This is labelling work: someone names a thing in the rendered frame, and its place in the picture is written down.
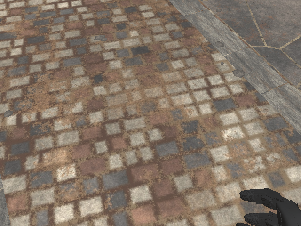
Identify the robot right hand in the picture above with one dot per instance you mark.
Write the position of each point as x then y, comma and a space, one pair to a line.
288, 212

